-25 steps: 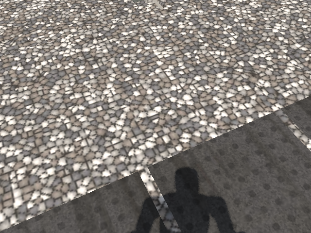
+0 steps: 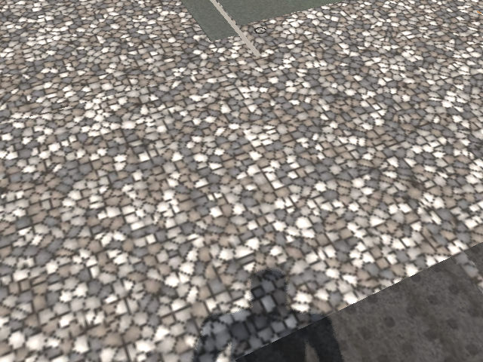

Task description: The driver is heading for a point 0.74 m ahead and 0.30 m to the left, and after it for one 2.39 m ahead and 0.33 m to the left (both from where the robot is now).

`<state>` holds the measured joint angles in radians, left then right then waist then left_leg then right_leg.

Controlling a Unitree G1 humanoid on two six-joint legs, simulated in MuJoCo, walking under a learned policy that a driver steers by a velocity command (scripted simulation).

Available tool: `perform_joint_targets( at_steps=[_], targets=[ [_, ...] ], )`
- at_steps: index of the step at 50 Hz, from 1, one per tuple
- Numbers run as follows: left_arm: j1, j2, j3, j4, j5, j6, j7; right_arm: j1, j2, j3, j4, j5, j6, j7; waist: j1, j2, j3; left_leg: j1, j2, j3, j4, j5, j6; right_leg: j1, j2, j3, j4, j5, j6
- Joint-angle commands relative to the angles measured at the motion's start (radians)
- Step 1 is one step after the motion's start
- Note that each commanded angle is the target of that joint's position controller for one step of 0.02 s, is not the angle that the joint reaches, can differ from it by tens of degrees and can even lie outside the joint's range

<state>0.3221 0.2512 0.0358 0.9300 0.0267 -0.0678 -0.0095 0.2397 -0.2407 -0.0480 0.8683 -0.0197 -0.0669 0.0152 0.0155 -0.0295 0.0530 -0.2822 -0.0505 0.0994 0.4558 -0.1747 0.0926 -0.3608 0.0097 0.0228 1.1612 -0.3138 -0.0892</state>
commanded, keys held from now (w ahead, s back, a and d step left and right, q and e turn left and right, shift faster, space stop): w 0.16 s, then w+q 0.84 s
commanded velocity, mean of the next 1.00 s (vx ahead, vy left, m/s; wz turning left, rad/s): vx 0.50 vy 0.00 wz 0.36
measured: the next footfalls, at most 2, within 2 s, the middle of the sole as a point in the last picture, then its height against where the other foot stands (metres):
right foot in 0.40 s outside the picture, level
left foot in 0.94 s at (191, 324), level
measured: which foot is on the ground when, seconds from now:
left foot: down 0.00-0.40, up 0.42-0.92, down 0.94-1.00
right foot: up 0.00-0.38, down 0.40-0.96, up 0.98-1.00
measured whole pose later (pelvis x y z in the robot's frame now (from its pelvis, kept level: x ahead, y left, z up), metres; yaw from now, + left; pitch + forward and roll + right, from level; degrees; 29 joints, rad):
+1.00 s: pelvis +0.50 +0.06 -0.02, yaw +26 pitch +1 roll -1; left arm 0.37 0.23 0.05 0.95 0.02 -0.05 0.01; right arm 0.07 -0.24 -0.06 0.79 -0.04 -0.02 0.04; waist 0.04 0.00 0.07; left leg -0.45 -0.06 0.10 0.65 -0.21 0.15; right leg -0.16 -0.11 -0.16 1.03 -0.47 0.02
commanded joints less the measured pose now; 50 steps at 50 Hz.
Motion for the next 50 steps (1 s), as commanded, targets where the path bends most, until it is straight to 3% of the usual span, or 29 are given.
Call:
perform_joint_targets(
  at_steps=[1,4,8,14,17,18,19,20,21,22,23,24,26,27,31,37,41,44,46,47,48,49,50],
  targets=[
    [0.068,0.044,0.008,-0.031,0.013,0.016,-0.015,0.089,-0.069,-0.01,0.005,0.008,-0.03,-0.001,0.012,0.092,-0.04,0.121,0.266,-0.293,-0.286,0.184,0.121,-0.138,-0.075,0.015,-0.01,0.052,0.02],
    [-0.037,0.037,0.004,-0.061,0.014,0.027,-0.022,0.141,-0.094,-0.016,0.039,0.014,-0.037,-0.001,0.005,0.085,0.003,0.13,0.248,-0.23,-0.334,0.205,0.124,-0.237,-0.108,-0.018,-0.102,0.139,0.048],
    [-0.209,0.025,-0.006,-0.11,0.006,0.024,-0.024,0.202,-0.084,-0.009,0.072,0.017,-0.034,-0.002,-0.033,0.084,0.035,0.175,0.212,-0.166,-0.345,0.276,0.103,-0.293,-0.113,-0.058,-0.321,0.271,0.073],
    [-0.372,0.025,-0.014,-0.162,-0.002,0.012,-0.02,0.285,-0.102,-0.009,0.109,0.008,-0.025,-0.016,-0.078,0.096,0.04,0.284,0.236,-0.215,-0.257,0.41,0.111,-0.244,-0.061,-0.07,-0.542,0.299,0.078],
    [-0.335,0.053,-0.004,-0.165,-0.006,-0.004,-0.013,0.246,-0.126,-0.018,0.105,-0.001,-0.018,-0.025,-0.038,0.107,0.023,0.31,0.258,-0.254,-0.173,0.501,0.096,-0.135,-0.035,-0.054,-0.613,0.198,0.052],
    [-0.257,0.07,0.004,-0.143,-0.005,-0.012,-0.007,0.224,-0.135,-0.021,0.1,0.0,-0.017,-0.025,-0.002,0.109,-0.008,0.297,0.247,-0.253,-0.096,0.578,0.082,-0.026,-0.01,-0.06,-0.65,0.161,0.037],
    [-0.111,0.095,0.018,-0.097,0.002,-0.025,0.003,0.207,-0.131,-0.02,0.098,0.005,-0.017,-0.022,0.061,0.07,-0.085,0.25,0.2,-0.22,0.071,0.589,0.062,0.169,-0.001,-0.062,-0.718,0.187,0.013],
    [0.059,0.165,0.04,-0.068,0.027,-0.038,0.019,0.195,-0.099,-0.012,0.069,0.016,-0.02,-0.017,0.122,-0.006,-0.215,0.09,0.142,-0.181,0.325,0.379,0.042,0.423,-0.163,0.099,-0.734,0.105,-0.034],
    [0.116,0.268,0.066,-0.078,0.047,-0.031,0.025,0.292,0.017,0.01,0.033,0.053,-0.016,-0.018,0.084,-0.211,-0.351,-0.249,-0.014,-0.075,0.662,-0.21,-0.003,0.693,-0.45,0.507,-0.797,0.009,-0.133],
    [0.065,0.209,0.059,-0.088,0.017,-0.013,0.019,0.281,-0.087,-0.015,0.047,0.028,-0.004,-0.027,0.071,-0.145,-0.339,-0.338,0.009,-0.142,0.781,-0.341,0.012,0.619,-0.461,0.636,-0.873,-0.055,-0.155],
    [-0.021,0.128,0.039,-0.1,0.006,-0.01,0.017,0.221,-0.103,-0.026,0.044,0.018,0.002,-0.023,0.036,-0.06,-0.191,-0.362,0.064,-0.163,0.795,-0.257,0.017,0.487,-0.417,0.483,-0.893,-0.083,-0.131],
    [-0.074,0.079,0.028,-0.103,0.002,-0.016,0.014,0.175,-0.077,-0.022,0.037,0.014,0.003,-0.014,0.021,-0.026,-0.103,-0.345,0.099,-0.161,0.762,-0.187,0.011,0.366,-0.37,0.353,-0.934,-0.012,-0.109],
    [-0.09,0.043,0.019,-0.086,-0.003,-0.028,0.021,0.158,-0.056,-0.026,0.031,-0.007,0.026,0.002,-0.02,-0.062,-0.041,-0.292,0.136,-0.153,0.707,-0.139,-0.007,0.24,-0.299,0.181,-0.982,0.117,-0.062],
    [-0.078,0.04,0.018,-0.077,-0.005,-0.037,0.022,0.161,-0.041,-0.025,0.032,-0.012,0.04,0.01,-0.031,-0.062,-0.041,-0.277,0.137,-0.146,0.706,-0.122,-0.015,0.22,-0.29,0.132,-0.992,0.173,-0.058],
    [-0.023,0.06,0.028,-0.047,-0.013,-0.06,0.021,0.054,-0.029,-0.025,-0.017,-0.014,0.063,0.027,-0.04,-0.037,-0.017,-0.375,0.158,-0.13,0.667,-0.004,-0.037,0.235,-0.282,-0.004,-1.033,0.283,-0.068],
    [0.035,0.077,0.031,-0.017,-0.007,-0.056,0.021,-0.16,-0.016,-0.007,-0.099,-0.011,0.06,0.048,-0.004,-0.038,0.033,-0.372,0.146,-0.058,0.358,0.185,-0.042,0.267,-0.254,-0.171,-1.03,0.382,-0.054],
    [0.101,0.106,0.04,0.009,-0.004,-0.041,0.03,-0.261,-0.03,-0.004,-0.145,-0.019,0.059,0.057,0.026,-0.037,0.054,-0.35,0.124,0.005,0.231,0.112,-0.001,0.386,-0.292,-0.222,-0.988,0.472,-0.045],
    [0.107,0.138,0.048,0.018,0.0,-0.019,0.038,-0.234,-0.048,-0.013,-0.148,-0.024,0.058,0.051,0.002,-0.062,0.019,-0.25,0.053,0.059,0.181,-0.038,0.052,0.462,-0.301,-0.275,-0.831,0.827,-0.026],
    [0.099,0.168,0.056,0.015,-0.002,0.003,0.037,-0.054,-0.08,-0.035,-0.098,-0.025,0.048,0.038,-0.075,-0.058,-0.092,-0.037,-0.031,0.076,0.118,-0.097,0.101,0.447,-0.291,-0.301,-0.53,0.978,-0.014],
    [0.086,0.163,0.054,-0.002,-0.003,0.008,0.034,0.121,-0.13,-0.059,-0.042,-0.035,0.038,0.023,-0.153,0.003,-0.191,0.215,-0.012,-0.004,0.048,-0.085,0.141,0.294,-0.269,-0.313,-0.267,0.799,0.02],
    [0.108,0.053,0.029,-0.068,-0.016,0.003,0.021,0.174,-0.253,-0.092,-0.041,-0.04,0.036,0.007,-0.13,0.206,-0.291,0.523,0.288,-0.449,0.002,-0.197,0.247,-0.101,-0.16,-0.307,0.082,0.132,0.076],
    [0.029,0.096,0.041,-0.126,-0.01,-0.011,0.007,0.179,-0.302,-0.1,-0.065,-0.007,0.047,0.002,-0.13,0.211,-0.354,0.606,0.415,-0.882,-0.174,-0.137,0.333,-0.332,0.001,-0.101,0.269,-0.248,0.11],
    [-0.088,0.113,0.043,-0.149,-0.009,-0.02,0.003,0.155,-0.276,-0.093,-0.047,0.0,0.056,-0.006,-0.133,0.091,-0.211,0.536,0.379,-0.703,-0.186,-0.06,0.295,-0.438,-0.067,-0.014,0.264,-0.141,0.097]
  ],
)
